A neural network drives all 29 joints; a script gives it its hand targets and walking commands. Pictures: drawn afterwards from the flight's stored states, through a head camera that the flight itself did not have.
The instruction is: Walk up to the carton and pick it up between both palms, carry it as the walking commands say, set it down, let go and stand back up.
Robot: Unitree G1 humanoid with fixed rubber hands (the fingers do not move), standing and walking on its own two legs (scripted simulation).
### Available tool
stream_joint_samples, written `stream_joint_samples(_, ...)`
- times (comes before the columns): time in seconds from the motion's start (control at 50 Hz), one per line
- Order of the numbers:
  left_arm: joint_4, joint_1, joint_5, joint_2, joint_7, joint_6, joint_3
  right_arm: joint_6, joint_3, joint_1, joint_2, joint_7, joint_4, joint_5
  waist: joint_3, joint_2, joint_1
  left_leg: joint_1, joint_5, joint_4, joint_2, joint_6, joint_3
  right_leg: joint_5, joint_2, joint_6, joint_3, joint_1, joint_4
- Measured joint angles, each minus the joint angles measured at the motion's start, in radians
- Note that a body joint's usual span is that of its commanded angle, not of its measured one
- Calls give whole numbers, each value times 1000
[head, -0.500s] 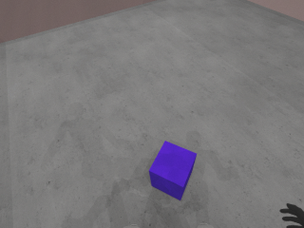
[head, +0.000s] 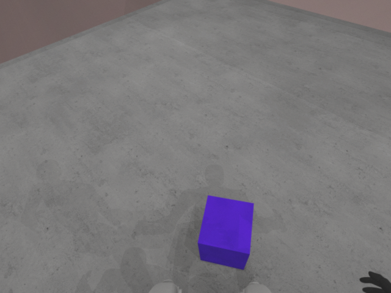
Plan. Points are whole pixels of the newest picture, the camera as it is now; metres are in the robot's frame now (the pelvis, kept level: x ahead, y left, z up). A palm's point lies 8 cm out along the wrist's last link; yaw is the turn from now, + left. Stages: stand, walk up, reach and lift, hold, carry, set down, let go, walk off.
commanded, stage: walk up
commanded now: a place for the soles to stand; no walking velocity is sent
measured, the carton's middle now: (225, 233) +0.46 -0.06 -0.60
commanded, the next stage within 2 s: reach and lift in 1.58 s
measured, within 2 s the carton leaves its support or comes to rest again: neither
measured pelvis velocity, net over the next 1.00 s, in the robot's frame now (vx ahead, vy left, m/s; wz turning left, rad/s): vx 0.03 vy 0.02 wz -0.23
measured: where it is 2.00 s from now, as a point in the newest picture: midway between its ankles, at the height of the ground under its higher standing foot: outside the picture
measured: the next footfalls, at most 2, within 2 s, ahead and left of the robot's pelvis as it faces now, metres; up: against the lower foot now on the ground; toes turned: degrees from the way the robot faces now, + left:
right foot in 0.22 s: +0.06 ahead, -0.11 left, +0.00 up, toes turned -8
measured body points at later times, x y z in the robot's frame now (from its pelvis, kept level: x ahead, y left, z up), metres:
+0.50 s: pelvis +0.02 +0.02 +0.02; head +0.05 +0.02 +0.46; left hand +0.21 +0.34 -0.07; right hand +0.06 -0.34 -0.07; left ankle +0.07 +0.15 -0.69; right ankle +0.01 -0.10 -0.68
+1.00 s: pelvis +0.03 +0.02 +0.05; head +0.04 +0.01 +0.50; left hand +0.24 +0.30 -0.05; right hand +0.06 -0.34 -0.06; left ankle +0.07 +0.15 -0.69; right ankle +0.02 -0.10 -0.69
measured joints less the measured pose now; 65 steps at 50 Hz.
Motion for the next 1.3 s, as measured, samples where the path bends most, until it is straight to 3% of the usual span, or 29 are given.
stream_joint_samples(0.04, 14, -31, -3, -10, 0, 12, 2, -11, 12, -14, 16, -9, 11, 3, 11, -13, -6, -5, -30, 35, 15, -4, 18, -54, 39, -3, 13, -46, 119)
stream_joint_samples(0.1, 36, -65, -1, -24, -19, 17, 3, -21, 23, -25, 29, -19, 28, -2, 12, -26, -18, 8, -39, 25, 41, 1, 38, -61, 48, -11, -58, -64, 138)
stream_joint_samples(0.18, 53, -85, 7, -46, -49, 31, 8, -29, 24, -28, 9, -28, 51, -10, 2, -20, -34, 21, -39, 7, 72, 3, 59, -60, 54, -17, -146, -4, 7)
stream_joint_samples(0.24, 51, -92, 21, -59, -61, 29, 16, -26, 24, -22, -21, -36, 72, -6, -3, 0, -33, 17, -55, 25, 100, -7, 66, 62, 78, -30, -173, 78, -175)
stream_joint_samples(0.32, 41, -96, 25, -58, -61, 21, 14, -18, 36, -35, -12, -56, 119, 20, -4, -20, -18, 8, -207, 92, 28, 29, 19, 79, 76, -40, -138, 66, -158)
stream_joint_samples(0.36, 46, -105, 17, -56, -56, 24, 8, -32, 47, -40, 0, -60, 133, 25, -6, -34, -12, 41, -165, 21, -2, 41, 21, 74, 69, -32, -116, 67, -159)
stream_joint_samples(0.4, 56, -123, 6, -56, -56, 35, 0, -51, 56, -36, 12, -63, 145, 19, -10, -48, -11, 72, -11, -59, -17, 31, 33, 70, 60, -21, -97, 66, -148)
stream_joint_samples(0.48, 82, -164, -6, -69, -60, 51, -5, -69, 75, -29, 20, -59, 165, 11, -15, -32, -16, 84, -44, -48, 8, 13, 39, -20, 72, -26, -99, 71, -100)
stream_joint_samples(0.52, 95, -177, -4, -72, -64, 44, -5, -67, 79, -33, 20, -57, 176, 8, -18, -24, -20, 90, -48, -54, 21, 3, 37, 36, 63, -32, -116, 113, -194)
stream_joint_samples(0.56, 111, -186, 4, -72, -67, 35, -4, -60, 81, -47, 24, -53, 189, 11, -16, -21, -25, 99, -42, -66, 31, -10, 36, 116, 68, -15, -121, 127, -234)
stream_joint_samples(0.68, 165, -217, -4, -95, -67, 33, -26, -59, 86, -89, 37, -45, 238, 23, -33, -41, -36, 158, 17, -185, -2, -8, 57, 119, 45, -10, -97, 149, -279)
stream_joint_samples(1.3, 327, -289, -8, -127, -71, 35, -47, -48, 87, -189, 72, -26, 406, 6, -61, -40, -26, 322, 130, -468, -4, -5, 112, 251, 53, 2, -52, 292, -560)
